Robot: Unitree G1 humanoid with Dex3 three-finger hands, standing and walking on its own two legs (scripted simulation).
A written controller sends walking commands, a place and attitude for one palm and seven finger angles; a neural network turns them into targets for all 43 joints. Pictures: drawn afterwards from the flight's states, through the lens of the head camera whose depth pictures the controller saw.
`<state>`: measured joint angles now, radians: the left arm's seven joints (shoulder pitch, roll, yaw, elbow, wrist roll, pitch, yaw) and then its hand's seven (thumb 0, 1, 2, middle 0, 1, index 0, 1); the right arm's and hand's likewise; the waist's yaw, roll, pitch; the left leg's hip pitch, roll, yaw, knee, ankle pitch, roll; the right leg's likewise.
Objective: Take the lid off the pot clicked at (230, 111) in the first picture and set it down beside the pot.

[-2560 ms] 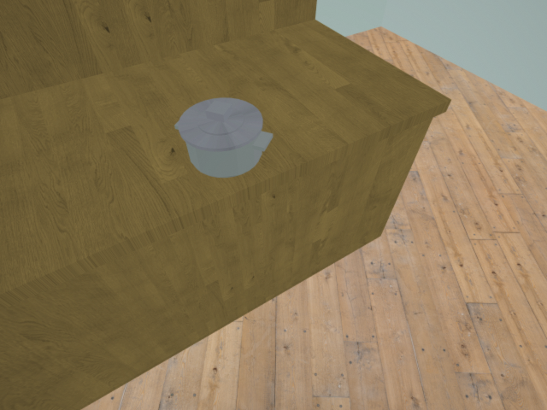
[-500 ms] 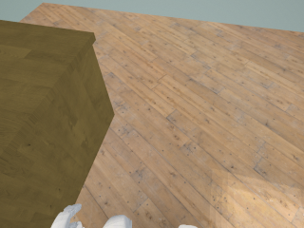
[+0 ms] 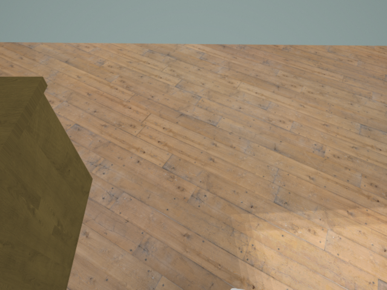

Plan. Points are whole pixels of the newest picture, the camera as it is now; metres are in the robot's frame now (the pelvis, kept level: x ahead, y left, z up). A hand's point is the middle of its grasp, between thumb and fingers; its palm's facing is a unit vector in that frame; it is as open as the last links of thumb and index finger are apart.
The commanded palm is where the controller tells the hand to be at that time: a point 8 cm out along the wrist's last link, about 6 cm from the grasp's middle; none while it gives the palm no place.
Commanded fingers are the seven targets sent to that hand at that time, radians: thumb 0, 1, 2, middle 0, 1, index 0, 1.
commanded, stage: walk to a spot facing it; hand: left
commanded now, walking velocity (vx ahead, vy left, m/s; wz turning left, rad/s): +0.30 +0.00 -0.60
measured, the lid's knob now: out of the picture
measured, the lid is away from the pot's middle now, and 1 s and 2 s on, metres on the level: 0.00 0.00 0.00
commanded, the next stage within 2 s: turn to face it in 0.86 s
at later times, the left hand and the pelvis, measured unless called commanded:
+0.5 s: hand (124, 281) +0.17 +0.18 -0.20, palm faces -0.18 -0.97 -0.16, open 7.4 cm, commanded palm none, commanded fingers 0.00 0.90 0.90 -0.20 -0.30 -0.20 -0.30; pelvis +0.16 -0.01 -0.02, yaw -16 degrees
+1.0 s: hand (212, 155) +0.55 -0.04 -0.16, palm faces -0.60 -0.77 -0.24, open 7.4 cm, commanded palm none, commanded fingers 0.00 0.90 0.90 -0.20 -0.30 -0.20 -0.30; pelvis +0.30 -0.11 -0.02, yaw -33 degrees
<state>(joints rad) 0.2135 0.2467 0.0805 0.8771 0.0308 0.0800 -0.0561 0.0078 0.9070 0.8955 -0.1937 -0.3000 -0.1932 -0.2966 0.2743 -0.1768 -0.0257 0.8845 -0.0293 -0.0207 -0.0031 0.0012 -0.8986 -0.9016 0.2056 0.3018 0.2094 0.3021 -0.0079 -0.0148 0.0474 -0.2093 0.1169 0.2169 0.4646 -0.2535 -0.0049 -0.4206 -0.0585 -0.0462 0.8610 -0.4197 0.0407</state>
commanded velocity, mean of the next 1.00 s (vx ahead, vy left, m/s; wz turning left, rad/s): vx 0.28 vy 0.00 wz -0.46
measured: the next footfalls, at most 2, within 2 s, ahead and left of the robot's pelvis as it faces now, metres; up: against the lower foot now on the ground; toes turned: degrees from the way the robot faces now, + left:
right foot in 0.10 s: +0.06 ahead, -0.15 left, +0.00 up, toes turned -10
left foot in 0.48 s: +0.32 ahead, +0.06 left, +0.00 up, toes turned -9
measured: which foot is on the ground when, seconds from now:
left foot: down 0.00-0.10, up 0.12-0.46, down 0.48-0.96, up 0.98-1.00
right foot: up 0.00-0.08, down 0.10-0.48, up 0.50-0.96, down 0.98-1.00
